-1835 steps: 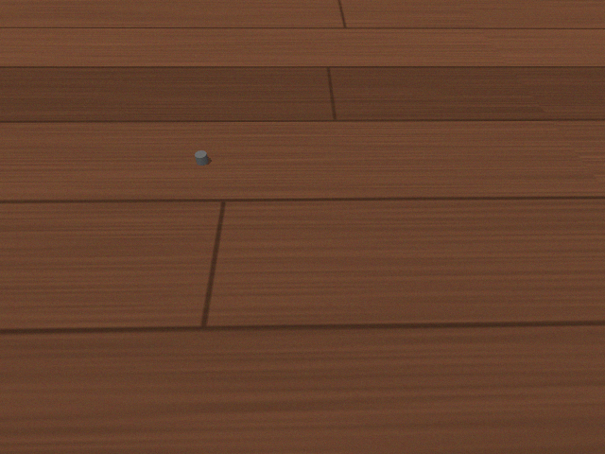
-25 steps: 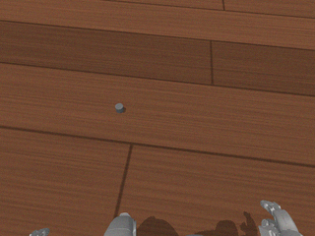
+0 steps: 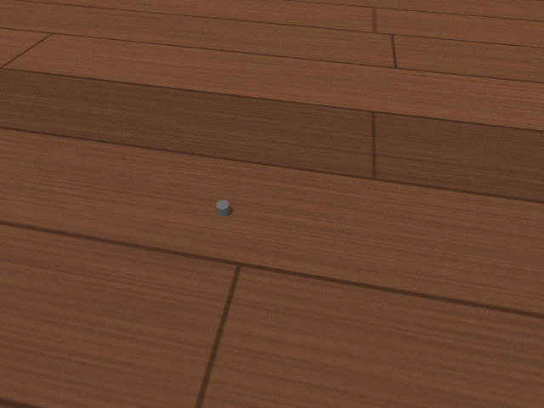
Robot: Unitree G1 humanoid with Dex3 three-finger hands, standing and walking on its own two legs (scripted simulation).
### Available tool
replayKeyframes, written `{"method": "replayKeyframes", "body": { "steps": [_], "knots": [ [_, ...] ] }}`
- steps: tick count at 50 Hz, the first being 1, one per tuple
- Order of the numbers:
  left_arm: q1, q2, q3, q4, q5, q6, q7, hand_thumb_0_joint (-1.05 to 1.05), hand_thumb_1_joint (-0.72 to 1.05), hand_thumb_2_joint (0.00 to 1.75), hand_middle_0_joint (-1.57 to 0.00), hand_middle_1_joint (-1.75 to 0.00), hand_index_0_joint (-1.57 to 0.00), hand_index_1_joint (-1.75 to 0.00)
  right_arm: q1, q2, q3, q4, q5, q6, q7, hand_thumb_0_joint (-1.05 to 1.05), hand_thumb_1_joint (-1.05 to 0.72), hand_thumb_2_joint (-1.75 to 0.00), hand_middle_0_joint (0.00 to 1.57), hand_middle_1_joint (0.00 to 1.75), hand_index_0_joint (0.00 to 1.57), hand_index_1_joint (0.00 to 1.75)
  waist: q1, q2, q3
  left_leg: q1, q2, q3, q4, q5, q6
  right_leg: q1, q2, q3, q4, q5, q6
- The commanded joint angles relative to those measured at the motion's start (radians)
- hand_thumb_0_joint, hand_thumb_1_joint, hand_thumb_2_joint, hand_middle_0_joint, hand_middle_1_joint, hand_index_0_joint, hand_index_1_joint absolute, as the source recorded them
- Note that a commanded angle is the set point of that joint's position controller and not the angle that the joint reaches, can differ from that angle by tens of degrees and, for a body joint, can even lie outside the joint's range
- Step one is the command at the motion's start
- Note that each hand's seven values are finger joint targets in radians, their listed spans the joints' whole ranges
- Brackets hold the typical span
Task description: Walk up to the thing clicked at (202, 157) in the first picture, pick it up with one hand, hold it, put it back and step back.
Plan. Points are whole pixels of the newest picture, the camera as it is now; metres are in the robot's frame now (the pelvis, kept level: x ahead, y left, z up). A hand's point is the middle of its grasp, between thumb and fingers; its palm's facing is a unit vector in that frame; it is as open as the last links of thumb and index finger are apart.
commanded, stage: step back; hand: left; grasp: from above
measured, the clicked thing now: (222, 208) +1.09 +0.22 -0.74
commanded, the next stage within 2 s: stand in 0.66 s
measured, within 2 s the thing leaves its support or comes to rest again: neither
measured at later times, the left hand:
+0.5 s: hand out of the picture +0.10 +0.29 -0.15, palm faces +0.04 -0.94 -0.35, open 7.4 cm
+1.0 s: hand out of the picture +0.13 +0.27 -0.13, palm faces +0.00 -0.94 -0.34, open 7.4 cm
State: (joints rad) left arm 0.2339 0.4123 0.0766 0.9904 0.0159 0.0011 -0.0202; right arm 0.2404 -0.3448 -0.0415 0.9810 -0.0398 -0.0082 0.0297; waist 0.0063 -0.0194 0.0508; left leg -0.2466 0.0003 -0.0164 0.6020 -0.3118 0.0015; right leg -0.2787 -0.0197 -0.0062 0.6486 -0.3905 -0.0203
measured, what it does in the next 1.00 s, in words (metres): stands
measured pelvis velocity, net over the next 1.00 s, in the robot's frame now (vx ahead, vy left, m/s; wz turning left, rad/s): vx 0.05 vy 0.01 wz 0.03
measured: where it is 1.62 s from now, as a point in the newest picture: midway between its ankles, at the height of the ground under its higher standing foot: outside the picture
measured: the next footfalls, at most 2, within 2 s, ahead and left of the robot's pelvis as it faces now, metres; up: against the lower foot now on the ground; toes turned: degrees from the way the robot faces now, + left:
none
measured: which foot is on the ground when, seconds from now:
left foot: down 0.00-1.00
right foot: down 0.00-1.00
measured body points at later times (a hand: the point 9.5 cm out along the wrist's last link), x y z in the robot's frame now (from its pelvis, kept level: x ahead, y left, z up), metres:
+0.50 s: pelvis +0.04 +0.02 +0.01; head +0.06 +0.04 +0.46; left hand +0.10 +0.34 -0.13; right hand +0.16 -0.26 -0.11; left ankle +0.06 +0.14 -0.73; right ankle +0.03 -0.12 -0.73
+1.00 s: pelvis +0.05 +0.01 +0.02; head +0.06 +0.01 +0.47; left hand +0.13 +0.31 -0.11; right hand +0.15 -0.29 -0.11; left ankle +0.06 +0.14 -0.73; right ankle +0.03 -0.12 -0.73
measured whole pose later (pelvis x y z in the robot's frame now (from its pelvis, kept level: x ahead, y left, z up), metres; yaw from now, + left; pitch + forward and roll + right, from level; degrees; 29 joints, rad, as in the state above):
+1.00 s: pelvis +0.05 +0.01 +0.02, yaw +2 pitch -2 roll +0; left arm 0.06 0.35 0.00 1.13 0.00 -0.02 -0.01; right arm 0.06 -0.35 -0.02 1.14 -0.01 -0.01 0.02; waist -0.01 0.00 0.07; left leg -0.14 0.02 0.01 0.34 -0.16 -0.02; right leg -0.07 -0.02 0.00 0.33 -0.22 0.02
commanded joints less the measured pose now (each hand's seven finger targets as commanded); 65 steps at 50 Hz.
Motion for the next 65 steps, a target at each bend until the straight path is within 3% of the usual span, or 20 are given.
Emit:
{"method": "replayKeyframes", "body": {
  "steps": [1, 2, 3, 5, 9, 12, 13, 14, 15, 16, 19, 21, 23, 26, 29, 32, 34, 40, 50, 65],
  "knots": [
    [0.048, 0.222, 0.063, -0.042, 0.026, -0.048, 0.025, 0.0, 0.9, 0.9, -0.2, -0.3, -0.2, -0.3, -0.121, -0.194, -0.044, -0.109, 0.017, -0.008, -0.023, 0.0, -0.9, -0.9, 0.2, 0.3, 0.2, 0.3, 0.071, -0.035, 0.014, -0.352, 0.02, -0.097, -0.003, -0.292, 0.027, 0.239, -0.118, 0.275, -0.32, -0.209, -0.082],
    [0.046, 0.286, 0.074, -0.039, 0.029, -0.051, 0.024, 0.0, 0.9, 0.9, -0.2, -0.3, -0.2, -0.3, -0.123, -0.196, -0.047, -0.102, 0.014, -0.005, -0.031, 0.0, -0.9, -0.9, 0.2, 0.3, 0.2, 0.3, 0.074, -0.137, 0.04, -0.322, -0.059, -0.065, 0.216, -0.276, 0.019, 0.106, -0.309, 0.529, -0.475, -0.498, -0.165],
    [-0.017, 0.293, 0.078, -0.073, 0.029, -0.057, 0.026, 0.0, 0.9, 0.9, -0.2, -0.3, -0.2, -0.3, -0.095, -0.232, -0.057, -0.095, 0.01, -0.008, -0.034, 0.0, -0.9, -0.9, 0.2, 0.3, 0.2, 0.3, 0.05, -0.074, 0.088, -0.329, -0.006, -0.11, 0.289, -0.233, 0.013, 0.067, -0.373, 0.575, -0.478, -0.47, -0.218],
    [-0.048, 0.246, 0.066, -0.08, 0.018, -0.073, 0.033, 0.0, 0.9, 0.9, -0.2, -0.3, -0.2, -0.3, -0.048, -0.219, -0.057, -0.07, 0.016, -0.018, -0.031, 0.0, -0.9, -0.9, 0.2, 0.3, 0.2, 0.3, 0.024, -0.028, 0.087, -0.304, 0.026, -0.139, 0.274, -0.15, 0.014, 0.082, -0.307, 0.423, -0.425, -0.227, -0.186],
    [-0.072, 0.224, 0.051, -0.075, 0.018, -0.075, 0.025, 0.0, 0.9, 0.9, -0.2, -0.3, -0.2, -0.3, -0.027, -0.191, -0.05, -0.051, 0.013, -0.029, -0.02, 0.0, -0.9, -0.9, 0.2, 0.3, 0.2, 0.3, 0.019, -0.126, -0.009, -0.121, 0.02, -0.017, 0.095, -0.128, 0.001, 0.063, -0.236, 0.204, -0.325, 0.153, -0.145],
    [-0.112, 0.19, 0.027, -0.085, 0.006, -0.053, 0.021, 0.0, 0.9, 0.9, -0.2, -0.3, -0.2, -0.3, 0.0, -0.178, -0.058, -0.021, 0.011, -0.039, -0.026, 0.0, -0.9, -0.9, 0.2, 0.3, 0.2, 0.3, -0.019, -0.082, -0.045, 0.083, -0.015, 0.038, -0.156, 0.092, 0.007, -0.007, -0.18, 0.095, -0.16, 0.334, -0.102],
    [-0.103, 0.156, 0.011, -0.087, 0.001, -0.047, 0.021, 0.0, 0.9, 0.9, -0.2, -0.3, -0.2, -0.3, 0.004, -0.198, -0.065, -0.02, 0.005, -0.042, -0.033, 0.0, -0.9, -0.9, 0.2, 0.3, 0.2, 0.3, -0.031, -0.027, -0.069, 0.152, 0.03, -0.038, -0.182, 0.171, 0.022, -0.057, -0.147, 0.066, -0.09, 0.341, -0.064],
    [-0.084, 0.108, -0.004, -0.092, -0.012, -0.039, 0.019, 0.0, 0.9, 0.9, -0.2, -0.3, -0.2, -0.3, -0.025, -0.253, -0.071, -0.036, 0.0, -0.049, -0.04, 0.0, -0.9, -0.9, 0.2, 0.3, 0.2, 0.3, -0.016, 0.122, -0.089, 0.148, 0.201, -0.278, -0.261, 0.15, 0.079, -0.106, -0.058, 0.017, 0.003, 0.223, -0.006],
    [-0.075, 0.13, 0.007, -0.063, -0.025, -0.027, 0.024, 0.0, 0.9, 0.9, -0.2, -0.3, -0.2, -0.3, -0.082, -0.298, -0.069, -0.049, 0.008, -0.049, -0.039, 0.0, -0.9, -0.9, 0.2, 0.3, 0.2, 0.3, 0.011, 0.14, -0.074, 0.018, 0.284, -0.363, -0.288, 0.017, 0.17, -0.034, 0.0, -0.008, 0.016, -0.059, 0.004],
    [-0.069, 0.156, 0.012, -0.046, -0.019, -0.024, 0.025, 0.0, 0.9, 0.9, -0.2, -0.3, -0.2, -0.3, -0.118, -0.304, -0.07, -0.053, 0.01, -0.044, -0.036, 0.0, -0.9, -0.9, 0.2, 0.3, 0.2, 0.3, 0.012, 0.122, -0.061, -0.041, 0.293, -0.358, -0.285, -0.021, 0.202, 0.032, -0.014, 0.011, 0.019, -0.106, -0.001],
    [-0.041, 0.141, 0.003, -0.008, -0.012, -0.037, 0.028, 0.0, 0.9, 0.9, -0.2, -0.3, -0.2, -0.3, -0.191, -0.247, -0.046, -0.049, 0.017, -0.038, -0.036, 0.0, -0.9, -0.9, 0.2, 0.3, 0.2, 0.3, 0.04, 0.154, -0.046, -0.037, 0.205, -0.2, -0.227, 0.136, 0.101, 0.094, -0.027, 0.019, -0.152, 0.102, -0.01],
    [-0.052, 0.165, 0.005, 0.009, -0.009, -0.047, 0.03, 0.0, 0.9, 0.9, -0.2, -0.3, -0.2, -0.3, -0.187, -0.218, -0.034, -0.032, 0.026, -0.034, -0.036, 0.0, -0.9, -0.9, 0.2, 0.3, 0.2, 0.3, 0.026, 0.127, -0.081, -0.034, 0.152, -0.139, -0.186, 0.179, 0.052, 0.151, -0.055, 0.073, -0.191, 0.222, -0.023],
    [-0.098, 0.173, 0.002, 0.003, -0.009, -0.049, 0.029, 0.0, 0.9, 0.9, -0.2, -0.3, -0.2, -0.3, -0.182, -0.22, -0.034, -0.015, 0.026, -0.035, -0.039, 0.0, -0.9, -0.9, 0.2, 0.3, 0.2, 0.3, 0.004, 0.106, -0.088, 0.015, 0.134, -0.106, -0.19, 0.242, 0.04, 0.149, -0.075, 0.078, -0.184, 0.323, -0.021],
    [-0.111, 0.171, -0.002, 0.017, -0.012, -0.051, 0.034, 0.0, 0.9, 0.9, -0.2, -0.3, -0.2, -0.3, -0.191, -0.213, -0.032, 0.003, 0.032, -0.037, -0.04, 0.0, -0.9, -0.9, 0.2, 0.3, 0.2, 0.3, 0.006, 0.068, -0.135, 0.102, 0.134, -0.072, -0.144, 0.469, 0.046, 0.163, -0.085, 0.072, -0.19, 0.443, -0.016],
    [-0.13, 0.171, -0.001, 0.025, -0.01, -0.047, 0.037, 0.0, 0.9, 0.9, -0.2, -0.3, -0.2, -0.3, -0.206, -0.206, -0.035, 0.015, 0.035, -0.032, -0.042, 0.0, -0.9, -0.9, 0.2, 0.3, 0.2, 0.3, 0.002, 0.041, -0.151, 0.121, 0.134, -0.052, -0.143, 0.486, 0.046, 0.181, -0.091, 0.067, -0.196, 0.478, -0.016],
    [-0.151, 0.165, -0.005, 0.028, -0.005, -0.042, 0.037, 0.0, 0.9, 0.9, -0.2, -0.3, -0.2, -0.3, -0.235, -0.197, -0.034, 0.022, 0.032, -0.027, -0.042, 0.0, -0.9, -0.9, 0.2, 0.3, 0.2, 0.3, 0.001, 0.019, -0.125, 0.106, 0.127, -0.047, -0.171, 0.391, 0.041, 0.171, -0.093, 0.076, -0.223, 0.44, -0.015],
    [-0.17, 0.14, -0.022, 0.048, -0.015, -0.037, 0.033, 0.0, 0.9, 0.9, -0.2, -0.3, -0.2, -0.3, -0.223, -0.207, -0.022, 0.043, 0.035, -0.031, -0.038, 0.0, -0.9, -0.9, 0.2, 0.3, 0.2, 0.3, -0.005, 0.025, -0.103, 0.132, 0.139, -0.087, -0.23, 0.422, 0.042, 0.169, -0.092, 0.079, -0.266, 0.404, 0.007],
    [-0.191, 0.148, -0.028, 0.07, -0.012, -0.041, 0.031, 0.0, 0.9, 0.9, -0.2, -0.3, -0.2, -0.3, -0.252, -0.2, -0.014, 0.067, 0.036, -0.034, -0.034, 0.0, -0.9, -0.9, 0.2, 0.3, 0.2, 0.3, -0.002, 0.018, -0.119, 0.188, 0.136, -0.075, -0.263, 0.424, 0.023, 0.191, -0.109, 0.082, -0.329, 0.411, 0.008],
    [-0.213, 0.157, -0.027, 0.093, -0.011, -0.043, 0.029, 0.0, 0.9, 0.9, -0.2, -0.3, -0.2, -0.3, -0.239, -0.195, -0.004, 0.101, 0.033, -0.03, -0.029, 0.0, -0.9, -0.9, 0.2, 0.3, 0.2, 0.3, -0.01, 0.022, -0.074, 0.139, 0.122, -0.07, -0.326, 0.261, 0.006, 0.19, -0.112, 0.087, -0.392, 0.291, 0.009],
    [-0.189, 0.149, -0.035, 0.096, -0.011, -0.039, 0.025, 0.0, 0.9, 0.9, -0.2, -0.3, -0.2, -0.3, -0.198, -0.219, 0.0, 0.12, 0.031, -0.029, -0.031, 0.0, -0.9, -0.9, 0.2, 0.3, 0.2, 0.3, -0.012, 0.029, -0.079, 0.143, 0.131, -0.074, -0.324, 0.254, 0.009, 0.173, -0.111, 0.09, -0.402, 0.275, 0.004]
  ]
}}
